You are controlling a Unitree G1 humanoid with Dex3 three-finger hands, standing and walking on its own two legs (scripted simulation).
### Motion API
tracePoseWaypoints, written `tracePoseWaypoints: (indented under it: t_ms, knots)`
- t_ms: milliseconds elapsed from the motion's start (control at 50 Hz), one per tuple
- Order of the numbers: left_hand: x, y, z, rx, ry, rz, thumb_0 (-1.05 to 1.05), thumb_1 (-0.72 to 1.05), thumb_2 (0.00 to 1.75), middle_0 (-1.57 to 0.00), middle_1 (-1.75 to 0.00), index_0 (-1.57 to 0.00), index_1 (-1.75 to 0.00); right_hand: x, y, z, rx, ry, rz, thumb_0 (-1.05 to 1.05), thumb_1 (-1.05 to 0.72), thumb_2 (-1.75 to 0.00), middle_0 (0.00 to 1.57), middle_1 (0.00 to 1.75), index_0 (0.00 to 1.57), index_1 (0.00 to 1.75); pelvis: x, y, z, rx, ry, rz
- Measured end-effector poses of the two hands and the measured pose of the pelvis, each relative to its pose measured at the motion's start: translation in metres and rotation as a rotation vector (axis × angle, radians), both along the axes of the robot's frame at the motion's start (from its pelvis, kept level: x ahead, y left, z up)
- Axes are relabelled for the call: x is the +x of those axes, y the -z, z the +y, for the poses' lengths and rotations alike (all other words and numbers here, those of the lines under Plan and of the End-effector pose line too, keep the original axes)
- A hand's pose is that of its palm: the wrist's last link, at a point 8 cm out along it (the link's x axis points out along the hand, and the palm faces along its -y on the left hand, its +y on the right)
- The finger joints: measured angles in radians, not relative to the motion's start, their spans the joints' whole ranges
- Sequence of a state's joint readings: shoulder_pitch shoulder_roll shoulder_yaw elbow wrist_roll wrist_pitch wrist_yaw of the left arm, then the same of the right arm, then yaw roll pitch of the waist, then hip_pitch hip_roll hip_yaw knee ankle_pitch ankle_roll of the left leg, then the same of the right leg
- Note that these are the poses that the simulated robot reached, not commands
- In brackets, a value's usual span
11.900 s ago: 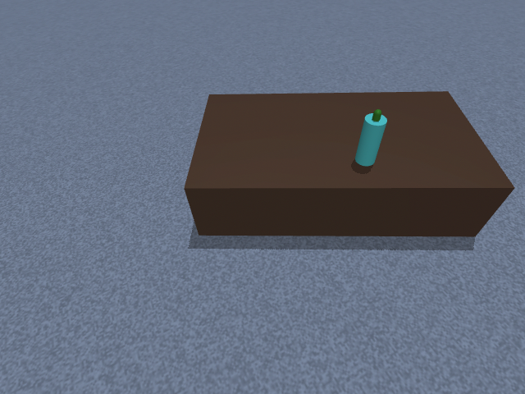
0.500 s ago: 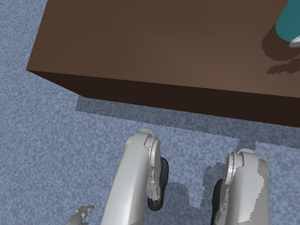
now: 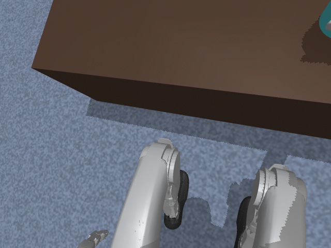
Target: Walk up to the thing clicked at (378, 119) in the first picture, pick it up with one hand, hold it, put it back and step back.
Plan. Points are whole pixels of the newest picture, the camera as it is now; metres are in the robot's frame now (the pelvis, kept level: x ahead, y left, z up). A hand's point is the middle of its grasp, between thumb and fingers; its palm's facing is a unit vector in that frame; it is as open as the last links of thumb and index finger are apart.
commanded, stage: close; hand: right
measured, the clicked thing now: out of the picture +0.61 -0.22 +0.07
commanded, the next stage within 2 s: settle in 0.30 s
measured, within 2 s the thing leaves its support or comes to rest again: leaves its support in 0.68 s
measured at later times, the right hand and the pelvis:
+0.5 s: hand out of the picture +0.60 -0.22 +0.02, palm faces +0.16 +0.99 -0.03, open 11.1 cm; pelvis +0.00 +0.00 +0.00, yaw +0 degrees
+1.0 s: hand out of the picture +0.60 -0.23 +0.09, palm faces +0.18 +0.98 -0.04, open 11.2 cm; pelvis +0.01 +0.00 +0.06, yaw -1 degrees
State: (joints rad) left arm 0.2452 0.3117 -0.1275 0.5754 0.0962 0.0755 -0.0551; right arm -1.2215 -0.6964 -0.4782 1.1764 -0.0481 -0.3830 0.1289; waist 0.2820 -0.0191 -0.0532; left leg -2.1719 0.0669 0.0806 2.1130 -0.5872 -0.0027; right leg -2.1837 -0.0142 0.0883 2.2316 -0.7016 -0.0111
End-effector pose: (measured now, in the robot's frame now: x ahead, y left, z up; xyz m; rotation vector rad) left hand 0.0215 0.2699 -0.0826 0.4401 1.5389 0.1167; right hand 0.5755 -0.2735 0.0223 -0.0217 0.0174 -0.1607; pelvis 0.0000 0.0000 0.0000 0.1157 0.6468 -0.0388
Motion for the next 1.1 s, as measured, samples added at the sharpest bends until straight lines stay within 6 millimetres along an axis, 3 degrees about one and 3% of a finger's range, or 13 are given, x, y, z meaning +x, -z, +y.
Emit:
tracePoseWaypoints:
  t_ms: [200, 500, 640, 740, 920, 1100]
  knots:
    - [-0.010, -0.003, -0.001, 0.003, -0.016, 0.024, 0.00, 0.86, 0.93, -0.20, -0.30, -0.19, -0.31, 0.002, 0.001, 0.001, -0.003, -0.003, 0.008, -0.01, 0.36, -0.41, 0.74, 0.60, 0.74, 0.61, 0.000, 0.000, -0.001, 0.004, -0.001, 0.004]
    - [-0.001, -0.002, -0.001, 0.001, -0.007, 0.007, 0.00, 0.87, 0.92, -0.20, -0.30, -0.19, -0.31, -0.002, 0.001, 0.000, -0.007, -0.001, -0.015, -0.02, 0.41, -0.95, 0.66, 0.82, 0.68, 0.83, 0.001, 0.000, -0.002, 0.006, 0.001, 0.002]
    - [0.007, -0.001, -0.002, -0.007, -0.012, -0.016, 0.00, 0.86, 0.93, -0.21, -0.30, -0.20, -0.32, -0.008, -0.002, 0.001, -0.012, 0.001, 0.007, -0.02, 0.47, -1.01, 0.64, 0.91, 0.66, 0.91, 0.001, -0.004, -0.001, 0.000, 0.002, 0.003]
    - [0.013, -0.007, -0.002, -0.010, -0.016, -0.031, 0.00, 0.86, 0.93, -0.21, -0.30, -0.20, -0.32, -0.011, -0.017, -0.001, -0.014, 0.014, 0.004, -0.02, 0.47, -1.01, 0.64, 0.91, 0.66, 0.91, 0.003, -0.014, 0.000, -0.009, 0.005, 0.007]
    - [0.026, -0.032, -0.001, -0.006, -0.030, -0.078, 0.00, 0.86, 0.93, -0.21, -0.30, -0.20, -0.32, -0.007, -0.062, -0.003, -0.015, 0.027, 0.007, -0.02, 0.47, -1.01, 0.64, 0.91, 0.66, 0.91, 0.008, -0.043, 0.000, -0.019, 0.008, 0.016]
    - [0.029, -0.058, 0.003, 0.000, -0.045, -0.092, 0.00, 0.85, 0.93, -0.21, -0.30, -0.20, -0.32, -0.006, -0.083, 0.000, 0.007, 0.011, 0.029, -0.02, 0.48, -1.03, 0.64, 0.92, 0.66, 0.92, 0.012, -0.068, 0.000, -0.026, 0.005, 0.017]
